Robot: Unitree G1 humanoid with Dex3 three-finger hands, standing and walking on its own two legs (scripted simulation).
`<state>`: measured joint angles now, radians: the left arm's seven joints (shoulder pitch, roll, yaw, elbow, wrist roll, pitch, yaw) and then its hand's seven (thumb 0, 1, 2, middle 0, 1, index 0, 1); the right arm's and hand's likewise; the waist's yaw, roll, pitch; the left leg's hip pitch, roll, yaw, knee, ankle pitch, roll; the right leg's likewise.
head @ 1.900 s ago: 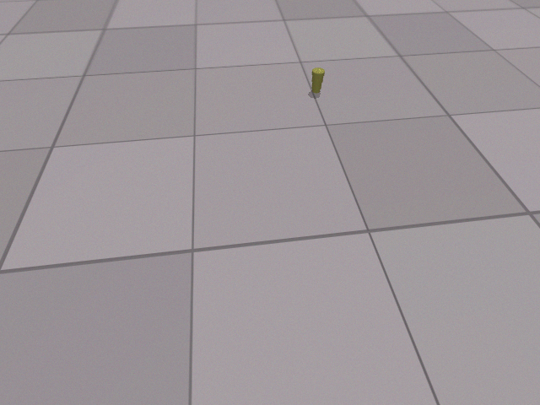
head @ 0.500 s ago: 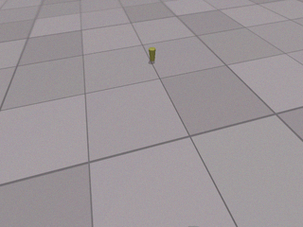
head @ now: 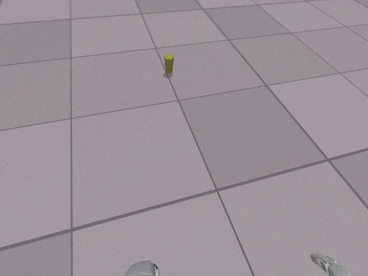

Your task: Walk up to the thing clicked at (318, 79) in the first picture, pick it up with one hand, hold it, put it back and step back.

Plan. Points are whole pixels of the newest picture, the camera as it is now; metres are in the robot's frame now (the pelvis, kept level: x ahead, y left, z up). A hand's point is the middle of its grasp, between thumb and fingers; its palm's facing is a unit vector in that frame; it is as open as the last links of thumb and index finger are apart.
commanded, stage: walk up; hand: left
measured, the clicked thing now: (169, 64) +1.82 +0.20 -0.68
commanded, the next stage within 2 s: none
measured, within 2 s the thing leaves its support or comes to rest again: neither
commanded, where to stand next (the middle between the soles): +1.44 -0.07 m, yaw -4 degrees
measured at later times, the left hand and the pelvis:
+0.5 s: hand (126, 151) +0.46 +0.21 -0.10, palm faces -0.10 -0.91 -0.40, open 7.3 cm; pelvis +0.30 -0.05 +0.00, yaw -4 degrees
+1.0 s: hand (124, 122) +0.62 +0.25 -0.14, palm faces -0.10 -0.93 -0.35, open 7.4 cm; pelvis +0.57 -0.02 +0.01, yaw -4 degrees
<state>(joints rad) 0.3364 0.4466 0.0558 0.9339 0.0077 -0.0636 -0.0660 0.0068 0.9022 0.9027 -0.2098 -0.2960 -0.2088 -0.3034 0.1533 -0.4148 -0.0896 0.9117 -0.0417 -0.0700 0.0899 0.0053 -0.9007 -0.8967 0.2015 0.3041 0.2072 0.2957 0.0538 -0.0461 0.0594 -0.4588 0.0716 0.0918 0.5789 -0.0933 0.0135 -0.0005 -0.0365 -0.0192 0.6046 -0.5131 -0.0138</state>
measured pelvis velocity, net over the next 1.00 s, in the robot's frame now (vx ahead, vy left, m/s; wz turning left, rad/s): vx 0.57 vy -0.02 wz -0.07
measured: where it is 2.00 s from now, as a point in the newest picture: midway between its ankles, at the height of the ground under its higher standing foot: (196, 140)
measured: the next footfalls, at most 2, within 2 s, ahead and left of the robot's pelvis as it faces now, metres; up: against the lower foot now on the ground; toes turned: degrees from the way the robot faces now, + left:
right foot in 0.40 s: +0.41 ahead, -0.17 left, +0.00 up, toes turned -9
left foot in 0.86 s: +0.68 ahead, +0.08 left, +0.00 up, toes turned +3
